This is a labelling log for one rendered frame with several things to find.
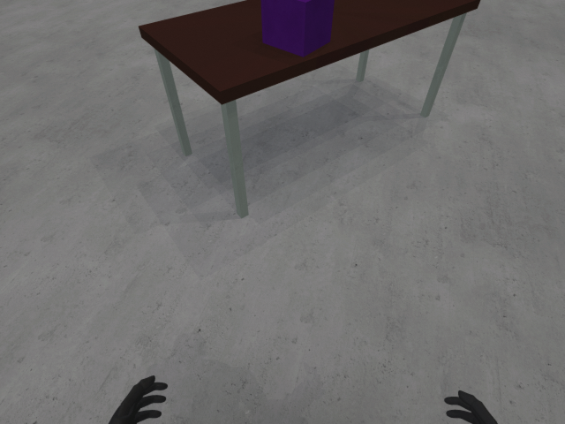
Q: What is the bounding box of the carton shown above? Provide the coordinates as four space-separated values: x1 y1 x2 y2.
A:
261 0 335 57

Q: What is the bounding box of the robot left hand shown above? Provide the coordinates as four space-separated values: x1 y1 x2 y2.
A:
109 375 168 424

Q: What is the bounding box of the robot right hand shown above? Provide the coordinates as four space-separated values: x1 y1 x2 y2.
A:
444 390 498 424

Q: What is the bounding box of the table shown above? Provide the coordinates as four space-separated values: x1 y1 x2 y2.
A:
139 0 480 218

